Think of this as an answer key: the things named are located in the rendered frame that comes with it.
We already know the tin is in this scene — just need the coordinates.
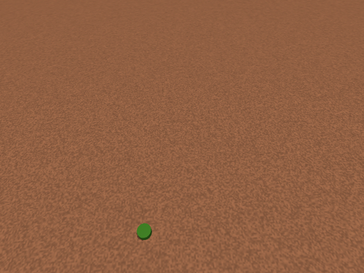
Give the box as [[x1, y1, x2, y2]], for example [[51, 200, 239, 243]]
[[137, 224, 152, 240]]

